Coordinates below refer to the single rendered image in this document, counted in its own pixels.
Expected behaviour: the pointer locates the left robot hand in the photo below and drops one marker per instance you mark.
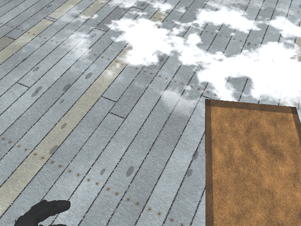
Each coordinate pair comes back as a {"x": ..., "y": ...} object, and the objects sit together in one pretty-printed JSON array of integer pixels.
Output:
[{"x": 41, "y": 211}]

